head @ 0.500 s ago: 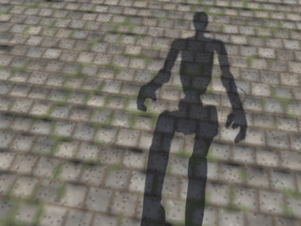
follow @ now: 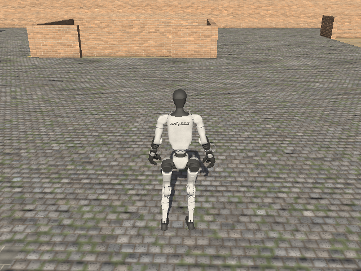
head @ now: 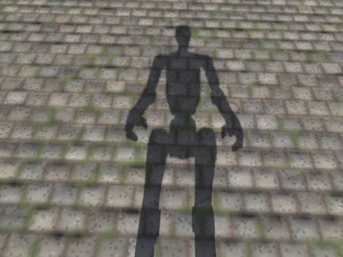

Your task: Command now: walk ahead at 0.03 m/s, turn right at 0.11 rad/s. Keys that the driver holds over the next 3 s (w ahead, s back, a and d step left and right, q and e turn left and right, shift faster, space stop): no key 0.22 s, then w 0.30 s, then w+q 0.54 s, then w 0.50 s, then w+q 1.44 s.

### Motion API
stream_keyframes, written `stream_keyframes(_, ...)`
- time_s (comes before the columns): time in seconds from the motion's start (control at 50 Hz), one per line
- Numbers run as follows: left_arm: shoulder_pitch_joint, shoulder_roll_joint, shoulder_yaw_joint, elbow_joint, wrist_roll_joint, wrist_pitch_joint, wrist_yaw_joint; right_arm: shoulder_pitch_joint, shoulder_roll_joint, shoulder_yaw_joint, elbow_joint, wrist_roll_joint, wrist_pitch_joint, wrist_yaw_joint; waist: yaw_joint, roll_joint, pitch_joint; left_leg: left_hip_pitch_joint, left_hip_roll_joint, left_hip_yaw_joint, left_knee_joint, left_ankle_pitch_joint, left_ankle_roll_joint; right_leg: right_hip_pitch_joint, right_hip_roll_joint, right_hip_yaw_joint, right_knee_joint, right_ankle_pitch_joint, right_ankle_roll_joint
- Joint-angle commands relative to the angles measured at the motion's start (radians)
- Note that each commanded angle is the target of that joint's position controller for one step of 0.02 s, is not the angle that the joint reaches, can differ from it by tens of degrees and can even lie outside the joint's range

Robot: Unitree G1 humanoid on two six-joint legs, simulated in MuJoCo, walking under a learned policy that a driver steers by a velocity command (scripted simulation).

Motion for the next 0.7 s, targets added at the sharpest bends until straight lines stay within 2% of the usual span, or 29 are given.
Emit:
stream_keyframes(0.02,0.087,0.089,0.017,-0.03,0.012,-0.019,-0.003,-0.073,-0.122,-0.025,-0.064,-0.008,-0.02,0.007,0.074,0.187,-0.099,0.065,0.169,-0.17,-0.15,0.202,0.152,0.082,-0.079,0.024,-0.05,-0.067,0.025)
stream_keyframes(0.04,0.041,0.112,0.025,-0.034,0.007,-0.014,-0.003,-0.07,-0.099,-0.018,-0.061,-0.007,-0.022,0.012,0.048,0.162,-0.08,0.056,0.115,-0.124,-0.146,0.093,0.116,0.094,-0.077,0.029,-0.054,-0.023,0.026)
stream_keyframes(0.08,0.005,0.117,0.029,-0.033,0.001,0.005,0.003,-0.059,-0.121,-0.022,-0.055,-0.002,-0.031,0.016,0.02,0.128,-0.045,0.053,0.068,-0.075,-0.126,0.066,0.073,0.082,-0.086,0.051,-0.056,0.05,0.007)
stream_keyframes(0.12,0.01,0.104,0.028,-0.026,-0.003,0.009,0.003,-0.029,-0.113,-0.018,-0.038,0.001,-0.037,0.011,0.013,0.094,-0.044,0.072,0.052,-0.054,-0.101,0.105,0.064,0.086,-0.098,0.067,-0.066,0.098,-0.004)
stream_keyframes(0.22,0.017,0.086,0.03,0.007,-0.009,0.001,0.008,-0.022,-0.101,-0.013,-0.021,0.007,-0.027,0.003,-0.002,0.027,-0.06,0.122,0.035,-0.035,-0.065,0.181,0.071,0.095,-0.103,0.073,-0.063,0.173,0.004)
stream_keyframes(0.24,0.036,0.073,0.027,0.024,-0.009,0.002,0.01,-0.009,-0.09,-0.01,-0.009,0.006,-0.025,0.004,-0.003,0.021,-0.08,0.132,0.027,-0.028,-0.078,0.091,0.073,0.107,-0.092,0.061,-0.067,0.098,0.005)
stream_keyframes(0.28,0.051,0.081,0.032,0.043,-0.018,0.004,0.012,-0.003,-0.112,-0.016,0.004,0.015,-0.018,0.006,-0.007,0.04,-0.03,0.102,0.019,-0.046,-0.106,-0.2,0.105,0.053,-0.052,0.019,-0.037,-0.175,-0.004)
stream_keyframes(0.3,0.051,0.085,0.034,0.043,-0.023,-0.002,0.013,0.005,-0.122,-0.019,0.007,0.022,-0.018,0.004,-0.01,0.06,0.015,0.086,0.044,-0.094,-0.138,-0.34,0.137,-0.004,-0.044,0.003,-0.013,-0.282,-0.009)
stream_keyframes(0.34,0.028,0.067,0.031,0.028,-0.034,-0.034,0.008,0.054,-0.151,-0.026,0.023,0.034,-0.031,0.002,-0.023,0.131,0.083,0.115,0.165,-0.281,-0.244,-0.495,0.219,-0.119,-0.042,-0.045,0.093,-0.271,-0.011)
stream_keyframes(0.36,0.014,0.062,0.032,0.022,-0.038,-0.053,0.004,0.064,-0.171,-0.033,0.032,0.036,-0.039,0.001,-0.02,0.163,0.109,0.13,0.239,-0.377,-0.285,-0.499,0.261,-0.156,-0.058,-0.076,0.139,-0.219,-0.01)
stream_keyframes(0.38,-0.003,0.066,0.033,0.018,-0.038,-0.069,0.0,0.069,-0.177,-0.036,0.035,0.037,-0.045,0.002,-0.023,0.161,0.128,0.116,0.268,-0.415,-0.296,-0.448,0.281,-0.154,-0.081,-0.072,0.137,-0.196,-0.016)
stream_keyframes(0.4,0.01,0.066,0.035,0.025,-0.038,-0.082,-0.005,0.052,-0.177,-0.036,0.033,0.037,-0.048,0.005,-0.009,0.158,0.119,0.102,0.262,-0.392,-0.287,-0.379,0.273,-0.109,-0.091,-0.074,0.102,-0.183,-0.026)
stream_keyframes(0.44,0.144,0.077,0.046,0.086,-0.042,-0.092,-0.013,-0.04,-0.154,-0.03,0.01,0.042,-0.043,0.014,0.069,0.152,0.07,-0.03,0.169,-0.237,-0.225,-0.246,0.207,0.17,-0.086,-0.073,-0.05,-0.108,-0.049)
stream_keyframes(0.46,0.238,0.124,0.062,0.122,-0.042,-0.094,-0.011,-0.096,-0.105,-0.016,-0.014,0.041,-0.046,0.016,0.106,0.064,0.059,-0.123,0.074,-0.11,-0.076,-0.15,0.147,0.28,-0.149,0.063,-0.132,-0.14,-0.079)
stream_keyframes(0.48,0.339,0.222,0.091,0.153,-0.044,-0.096,-0.012,-0.126,-0.054,-0.004,-0.052,0.037,-0.064,0.015,0.12,-0.191,0.033,-0.285,-0.071,0.071,0.228,-0.102,0.067,0.433,-0.299,0.362,-0.253,-0.179,-0.168)
stream_keyframes(0.5,0.38,0.218,0.087,0.146,-0.03,-0.104,-0.019,-0.136,-0.095,-0.013,-0.063,0.04,-0.083,0.012,0.148,-0.251,0.026,-0.461,-0.087,0.011,0.454,-0.297,0.052,0.53,-0.435,0.603,-0.324,-0.06,-0.264)
stream_keyframes(0.52,0.342,0.166,0.069,0.138,-0.019,-0.111,-0.018,-0.101,-0.126,-0.025,-0.05,0.054,-0.093,0.019,0.105,-0.149,0.037,-0.534,-0.038,-0.04,0.581,-0.311,0.073,0.554,-0.445,0.547,-0.288,0.027,-0.262)
stream_keyframes(0.54,0.314,0.137,0.062,0.125,-0.016,-0.115,-0.015,-0.071,-0.112,-0.021,-0.03,0.063,-0.096,0.028,0.084,-0.099,0.02,-0.562,-0.007,-0.053,0.622,-0.238,0.097,0.571,-0.424,0.448,-0.278,0.069,-0.231)
stream_keyframes(0.56,0.294,0.125,0.057,0.122,-0.019,-0.113,-0.013,-0.077,-0.103,-0.02,-0.024,0.062,-0.094,0.035,0.077,-0.063,0.033,-0.592,0.022,-0.049,0.609,-0.163,0.109,0.566,-0.409,0.36,-0.293,0.121,-0.2)
stream_keyframes(0.58,0.282,0.097,0.045,0.124,-0.018,-0.109,-0.012,-0.096,-0.099,-0.022,-0.022,0.057,-0.09,0.041,0.072,-0.056,0.041,-0.581,0.046,-0.05,0.573,-0.099,0.114,0.544,-0.386,0.272,-0.31,0.205,-0.165)
stream_keyframes(0.6,0.284,0.079,0.038,0.129,-0.014,-0.102,-0.01,-0.102,-0.082,-0.019,-0.023,0.056,-0.084,0.051,0.07,-0.073,0.039,-0.548,0.052,-0.037,0.54,-0.05,0.11,0.514,-0.357,0.197,-0.326,0.259,-0.14)
stream_keyframes(0.64,0.291,0.087,0.038,0.134,-0.011,-0.095,-0.003,-0.116,-0.048,-0.009,-0.028,0.051,-0.074,0.066,0.071,-0.075,0.044,-0.511,0.038,-0.007,0.472,0.035,0.087,0.458,-0.325,0.09,-0.36,0.323,-0.128)
stream_keyframes(0.7,0.258,0.13,0.042,0.13,-0.008,-0.097,0.01,-0.21,-0.023,0.008,-0.076,0.042,-0.068,0.071,0.079,-0.057,0.083,-0.404,0.019,0.041,0.248,0.196,0.06,0.323,-0.291,-0.036,-0.423,0.299,-0.114)
Next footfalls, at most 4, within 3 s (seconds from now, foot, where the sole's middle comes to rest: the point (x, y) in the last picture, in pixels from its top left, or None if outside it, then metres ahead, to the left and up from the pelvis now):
0.90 left None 0.44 0.16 -0.77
1.42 right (167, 192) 0.77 0.03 -0.77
1.96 left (94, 156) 0.96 0.38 -0.77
2.44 right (102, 104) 1.30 0.38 -0.77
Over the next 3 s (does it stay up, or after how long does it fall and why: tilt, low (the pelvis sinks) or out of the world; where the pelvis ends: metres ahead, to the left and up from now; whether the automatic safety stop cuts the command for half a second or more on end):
stays up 1.24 0.60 -0.02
